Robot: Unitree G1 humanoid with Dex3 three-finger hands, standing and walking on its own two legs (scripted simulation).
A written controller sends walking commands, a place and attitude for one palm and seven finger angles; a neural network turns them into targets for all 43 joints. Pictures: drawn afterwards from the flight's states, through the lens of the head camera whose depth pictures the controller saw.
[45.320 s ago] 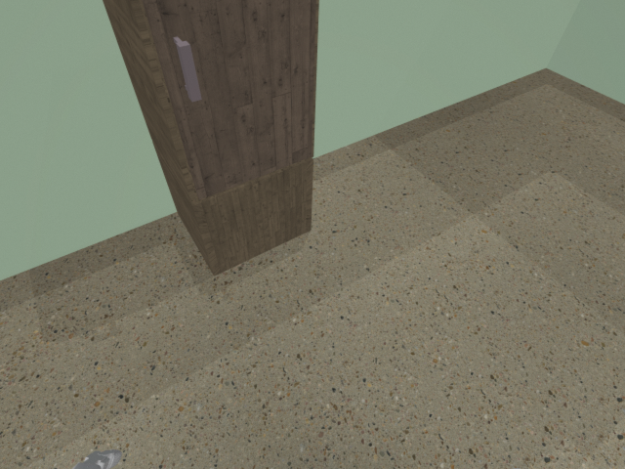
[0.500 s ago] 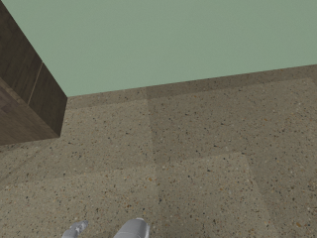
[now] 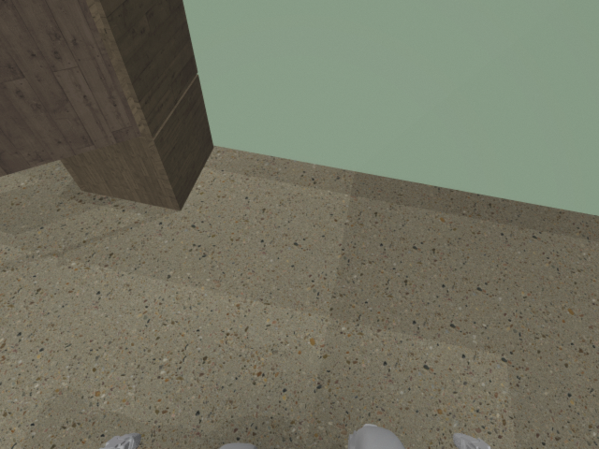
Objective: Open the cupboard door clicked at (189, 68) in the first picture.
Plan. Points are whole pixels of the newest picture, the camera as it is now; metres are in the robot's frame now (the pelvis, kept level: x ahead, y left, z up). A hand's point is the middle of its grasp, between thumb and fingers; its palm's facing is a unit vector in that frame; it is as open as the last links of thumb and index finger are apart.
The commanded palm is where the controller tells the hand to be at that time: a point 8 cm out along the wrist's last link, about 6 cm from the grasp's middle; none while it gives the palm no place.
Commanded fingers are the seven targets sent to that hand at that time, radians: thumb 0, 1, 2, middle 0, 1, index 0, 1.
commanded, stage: turn to face it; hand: left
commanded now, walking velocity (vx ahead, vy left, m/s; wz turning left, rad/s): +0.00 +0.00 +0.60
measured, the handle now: out of the picture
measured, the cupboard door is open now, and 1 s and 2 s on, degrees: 40 40 40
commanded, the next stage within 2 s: take the last steps up to it in 0.82 s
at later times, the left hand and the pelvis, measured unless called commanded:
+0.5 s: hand out of the picture +0.00 +0.17 -0.17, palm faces +0.36 -0.91 -0.21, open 7.3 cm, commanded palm none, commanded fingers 0.00 0.90 0.90 -0.20 -0.30 -0.20 -0.30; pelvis +0.01 -0.03 +0.00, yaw +20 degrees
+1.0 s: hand out of the picture -0.01 +0.15 -0.16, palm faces +0.48 -0.84 -0.25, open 7.4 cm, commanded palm none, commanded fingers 0.00 0.90 0.90 -0.20 -0.30 -0.20 -0.30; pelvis +0.02 -0.05 +0.00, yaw +28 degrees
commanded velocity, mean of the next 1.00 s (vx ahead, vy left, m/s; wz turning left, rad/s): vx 0.03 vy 0.02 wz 0.39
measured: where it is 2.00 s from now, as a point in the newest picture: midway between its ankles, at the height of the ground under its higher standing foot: (237, 437)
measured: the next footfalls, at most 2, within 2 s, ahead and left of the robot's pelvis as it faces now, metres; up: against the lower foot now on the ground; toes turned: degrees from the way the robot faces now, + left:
right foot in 0.16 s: +0.05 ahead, -0.15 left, +0.00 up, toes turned +3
left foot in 0.52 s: +0.01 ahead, +0.09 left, +0.00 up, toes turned +25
